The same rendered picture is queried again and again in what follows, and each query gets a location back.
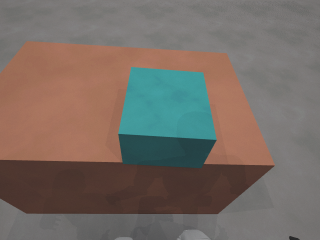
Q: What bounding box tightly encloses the pedestal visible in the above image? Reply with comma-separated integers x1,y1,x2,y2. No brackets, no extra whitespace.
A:
0,41,275,214

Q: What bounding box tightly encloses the robot right thigh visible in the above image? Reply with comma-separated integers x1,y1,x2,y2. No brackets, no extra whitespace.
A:
176,229,211,240

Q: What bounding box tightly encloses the carton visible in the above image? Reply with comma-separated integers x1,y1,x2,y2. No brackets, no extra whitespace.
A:
118,67,217,168

